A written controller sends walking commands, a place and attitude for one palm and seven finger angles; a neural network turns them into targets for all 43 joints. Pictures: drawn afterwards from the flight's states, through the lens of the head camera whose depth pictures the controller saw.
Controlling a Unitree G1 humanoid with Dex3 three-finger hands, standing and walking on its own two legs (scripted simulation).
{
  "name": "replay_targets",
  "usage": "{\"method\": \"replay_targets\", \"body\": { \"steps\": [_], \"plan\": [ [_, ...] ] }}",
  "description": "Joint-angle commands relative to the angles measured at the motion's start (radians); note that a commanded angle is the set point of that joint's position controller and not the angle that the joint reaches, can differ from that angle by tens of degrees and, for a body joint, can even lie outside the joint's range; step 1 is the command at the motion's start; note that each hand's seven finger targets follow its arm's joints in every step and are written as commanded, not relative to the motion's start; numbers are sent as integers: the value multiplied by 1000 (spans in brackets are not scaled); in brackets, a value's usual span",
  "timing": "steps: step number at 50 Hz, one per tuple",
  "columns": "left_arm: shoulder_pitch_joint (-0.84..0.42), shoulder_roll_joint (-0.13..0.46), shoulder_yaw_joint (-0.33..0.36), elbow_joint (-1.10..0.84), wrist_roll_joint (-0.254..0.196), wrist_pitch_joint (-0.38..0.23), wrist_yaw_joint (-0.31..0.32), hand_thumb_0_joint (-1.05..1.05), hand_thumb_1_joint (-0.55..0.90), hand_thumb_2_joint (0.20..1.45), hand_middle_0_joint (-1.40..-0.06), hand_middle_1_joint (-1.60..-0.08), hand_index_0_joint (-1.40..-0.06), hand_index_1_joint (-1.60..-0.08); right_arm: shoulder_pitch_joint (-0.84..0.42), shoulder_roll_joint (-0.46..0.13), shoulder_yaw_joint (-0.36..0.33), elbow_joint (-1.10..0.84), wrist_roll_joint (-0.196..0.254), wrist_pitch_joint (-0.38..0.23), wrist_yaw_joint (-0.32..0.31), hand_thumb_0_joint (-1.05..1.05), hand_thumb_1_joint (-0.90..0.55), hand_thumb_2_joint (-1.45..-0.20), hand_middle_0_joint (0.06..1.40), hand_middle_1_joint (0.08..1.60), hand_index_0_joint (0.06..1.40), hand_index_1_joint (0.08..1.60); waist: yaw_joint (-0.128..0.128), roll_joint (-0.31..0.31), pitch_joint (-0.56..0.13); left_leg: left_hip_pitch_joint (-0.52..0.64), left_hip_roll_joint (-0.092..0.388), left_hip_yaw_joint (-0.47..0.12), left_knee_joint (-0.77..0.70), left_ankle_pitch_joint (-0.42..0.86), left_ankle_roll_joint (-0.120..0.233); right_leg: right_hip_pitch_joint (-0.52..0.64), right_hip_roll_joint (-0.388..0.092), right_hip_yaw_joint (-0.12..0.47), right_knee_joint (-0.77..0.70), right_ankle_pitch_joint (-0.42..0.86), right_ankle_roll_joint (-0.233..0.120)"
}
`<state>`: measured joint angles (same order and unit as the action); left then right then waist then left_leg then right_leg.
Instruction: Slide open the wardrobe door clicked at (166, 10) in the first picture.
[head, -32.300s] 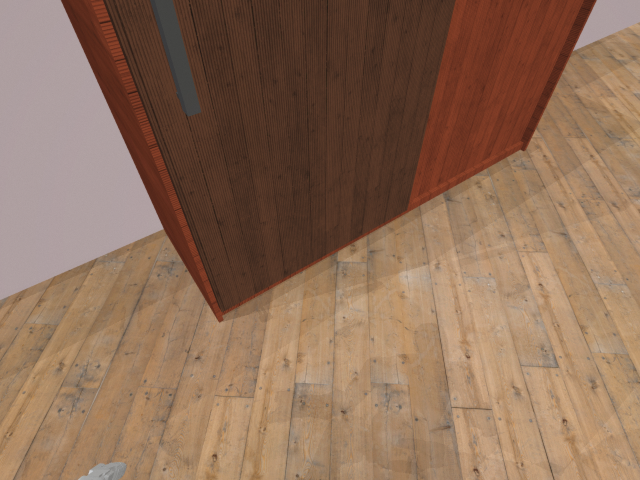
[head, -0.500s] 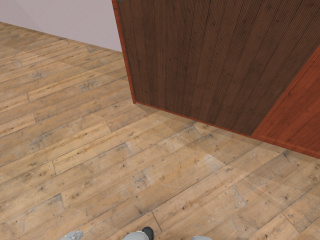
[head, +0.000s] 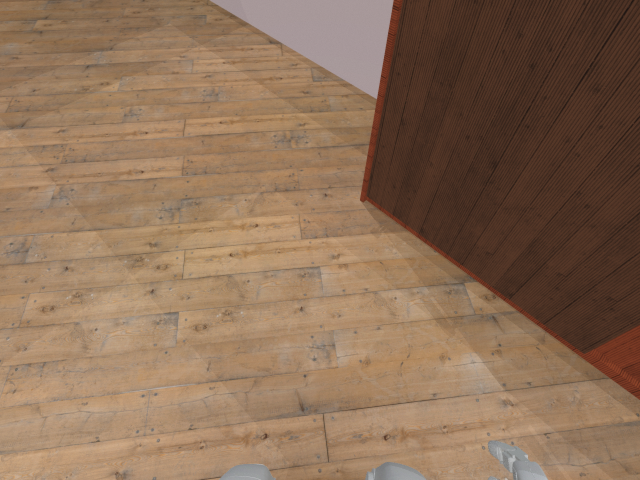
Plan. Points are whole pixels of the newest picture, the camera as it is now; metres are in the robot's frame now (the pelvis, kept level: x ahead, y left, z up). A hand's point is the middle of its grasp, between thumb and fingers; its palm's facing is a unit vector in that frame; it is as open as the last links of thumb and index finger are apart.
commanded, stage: walk to a spot facing it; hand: left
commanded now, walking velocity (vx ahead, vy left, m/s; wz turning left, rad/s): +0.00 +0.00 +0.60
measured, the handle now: out of the picture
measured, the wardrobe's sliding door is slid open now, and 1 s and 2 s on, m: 0.00 0.00 0.00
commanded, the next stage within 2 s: turn to face it in 1.50 s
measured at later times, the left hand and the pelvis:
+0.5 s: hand out of the picture +0.02 +0.16 -0.15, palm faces +0.34 -0.91 -0.23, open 7.4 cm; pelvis +0.04 -0.03 +0.02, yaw +20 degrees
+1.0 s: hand (161, 444) +0.16 +0.23 -0.14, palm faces +0.54 -0.79 -0.29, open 7.4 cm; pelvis +0.19 +0.00 +0.01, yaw +35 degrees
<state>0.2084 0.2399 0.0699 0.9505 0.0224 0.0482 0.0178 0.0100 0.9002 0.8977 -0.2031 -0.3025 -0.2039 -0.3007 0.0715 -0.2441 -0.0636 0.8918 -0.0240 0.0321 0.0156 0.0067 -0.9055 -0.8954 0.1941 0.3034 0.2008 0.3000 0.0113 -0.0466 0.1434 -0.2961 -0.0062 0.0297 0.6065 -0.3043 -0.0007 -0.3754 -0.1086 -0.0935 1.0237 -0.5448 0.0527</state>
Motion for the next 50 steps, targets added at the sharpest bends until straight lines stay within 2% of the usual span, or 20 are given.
{"method": "replay_targets", "body": {
  "steps": [1, 6, 8, 9, 10, 11, 15, 22, 26, 27, 28, 29, 30, 33, 40, 43, 44, 45, 46, 50],
  "plan": [
    [-36, 101, 31, -113, 0, -15, -8, 0, 900, 900, -200, -300, -200, -300, 53, -190, -51, -51, -7, -3, -29, 0, -900, -900, 200, 300, 200, 300, -31, 236, -134, 88, 238, -277, -270, 254, 147, -132, 12, 93, 66, 89, 14],
    [12, 81, 23, -112, -3, -26, -9, 0, 900, 900, -200, -300, -200, -300, 42, -201, -60, -64, -9, 4, -25, 0, -900, -900, 200, 300, 200, 300, -17, 221, -155, 18, 195, -299, -220, 223, 135, 51, 85, 39, -273, 108, 7],
    [106, 104, 31, -90, -2, -41, -4, 0, 900, 900, -200, -300, -200, -300, 6, -176, -59, -79, 3, 9, -25, 0, -900, -900, 200, 300, 200, 300, 35, 165, -169, -99, 133, -270, -108, 158, 86, 236, 81, 35, -523, 265, 4],
    [132, 169, 43, -93, 11, -55, 4, 0, 900, 900, -200, -300, -200, -300, 21, -115, -54, -91, 13, 7, -19, 0, -900, -900, 200, 300, 200, 300, 47, -46, -175, -213, 26, -179, 69, 7, 20, 322, -90, 229, -695, 252, -41],
    [120, 251, 56, -107, 17, -59, 12, 0, 900, 900, -200, -300, -200, -300, 14, -73, -48, -112, 14, 7, -10, 0, -900, -900, 200, 300, 200, 300, 53, -267, -149, -309, -90, -60, 338, -288, -41, 293, -342, 515, -782, 334, -170],
    [89, 226, 47, -113, 11, -60, 18, 0, 900, 900, -200, -300, -200, -300, 28, -111, -54, -96, 5, 16, -6, 0, -900, -900, 200, 300, 200, 300, 36, -226, -141, -290, -26, -123, 555, -301, -24, 194, -371, 490, -780, 274, -229],
    [-29, 115, 26, -131, 7, -65, 18, 0, 900, 900, -200, -300, -200, -300, 54, -56, -37, -54, 5, 26, 16, 0, -900, -900, 200, 300, 200, 300, -28, -197, -136, -276, 48, -51, 588, -127, -55, 222, -207, 154, -719, 434, -154],
    [125, 181, 53, -38, 11, -89, -1, 0, 900, 900, -200, -300, -200, -300, -49, -16, -11, -61, 12, -6, 31, 0, -900, -900, 200, 300, 200, 300, 58, -140, -142, -211, 50, 68, 131, -170, -45, 411, -283, 86, -690, 528, -163],
    [64, 186, 59, -30, 1, -88, -14, 0, 900, 900, -200, -300, -200, -300, 87, -33, -16, -21, 7, -26, 23, 0, -900, -900, 200, 300, 200, 300, -31, -84, -161, 96, 7, 147, -125, -19, -17, 251, -254, -42, -547, 492, -93],
    [45, 158, 57, -40, -6, -87, -22, 0, 900, 900, -200, -300, -200, -300, 189, -90, -35, 10, 3, -35, 15, 0, -900, -900, 200, 300, 200, 300, -90, 41, -204, 319, 46, 79, -197, 10, 22, 95, -207, -106, -341, 509, -45],
    [15, 86, 44, -91, -14, -84, -39, 0, 900, 900, -200, -300, -200, -300, 312, -217, -71, 34, -14, -41, 4, 0, -900, -900, 200, 300, 200, 300, -158, 385, -245, 517, 338, -375, -258, 61, 163, -244, -39, -171, -11, 82, 36],
    [-132, 78, 29, -157, 0, -81, -38, 0, 900, 900, -200, -300, -200, -300, 417, -254, -80, 74, -10, -36, -9, 0, -900, -900, 200, 300, 200, 300, -204, 328, -197, 510, 448, -514, -319, 127, 255, -412, -8, -37, 149, -78, 20],
    [-195, 86, 32, -173, 4, -82, -31, 0, 900, 900, -200, -300, -200, -300, 421, -234, -68, 72, -8, -41, -11, 0, -900, -900, 200, 300, 200, 300, -184, 191, -179, 394, 440, -516, -335, -42, 240, -388, -35, 42, 198, -21, 5],
    [-124, 75, 39, -112, 5, -73, -50, 0, 900, 900, -200, -300, -200, -300, 214, -152, -41, 24, -7, -64, -21, 0, -900, -900, 200, 300, 200, 300, -68, 236, -45, 167, 292, -309, -403, -100, 156, -319, -63, 87, 122, 183, 16],
    [-76, 65, 26, -98, 1, -69, -61, 0, 900, 900, -200, -300, -200, -300, 177, -174, -48, 27, -8, -63, -13, 0, -900, -900, 200, 300, 200, 300, -23, 180, -80, 40, 216, -190, -361, -82, 139, -19, 22, -14, -315, 262, 38],
    [115, 114, 45, -42, 6, -89, -55, 0, 900, 900, -200, -300, -200, -300, 124, -146, -47, 18, 0, -56, -12, 0, -900, -900, 200, 300, 200, 300, 68, 75, -129, -150, 136, -147, -124, -141, 84, 346, 37, -13, -502, 282, 30],
    [265, 215, 70, -8, 16, -105, -40, 0, 900, 900, -200, -300, -200, -300, 121, -70, -31, -1, 12, -62, -6, 0, -900, -900, 200, 300, 200, 300, 139, -198, -200, -334, 3, -12, 218, -223, 23, 554, -193, 255, -673, 72, -31],
    [295, 274, 77, -11, 10, -98, -22, 0, 900, 900, -200, -300, -200, -300, 90, -33, -24, -41, 15, -60, 0, 0, -900, -900, 200, 300, 200, 300, 147, -386, -194, -448, -24, -21, 504, -359, 10, 527, -419, 586, -840, -35, -122],
    [217, 226, 66, -31, 9, -98, -13, 0, 900, 900, -200, -300, -200, -300, 85, -71, -29, -30, 6, -55, 3, 0, -900, -900, 200, 300, 200, 300, 105, -294, -127, -464, 53, -92, 662, -255, 14, 397, -424, 595, -859, -179, -165],
    [46, 72, 28, -48, 11, -122, -9, 0, 900, 900, -200, -300, -200, -300, 101, -10, -23, 24, 1, -37, 24, 0, -900, -900, 200, 300, 200, 300, -8, -145, -113, -354, 136, -50, 623, 6, -23, 241, -280, 129, -813, 256, -96]
  ]
}}
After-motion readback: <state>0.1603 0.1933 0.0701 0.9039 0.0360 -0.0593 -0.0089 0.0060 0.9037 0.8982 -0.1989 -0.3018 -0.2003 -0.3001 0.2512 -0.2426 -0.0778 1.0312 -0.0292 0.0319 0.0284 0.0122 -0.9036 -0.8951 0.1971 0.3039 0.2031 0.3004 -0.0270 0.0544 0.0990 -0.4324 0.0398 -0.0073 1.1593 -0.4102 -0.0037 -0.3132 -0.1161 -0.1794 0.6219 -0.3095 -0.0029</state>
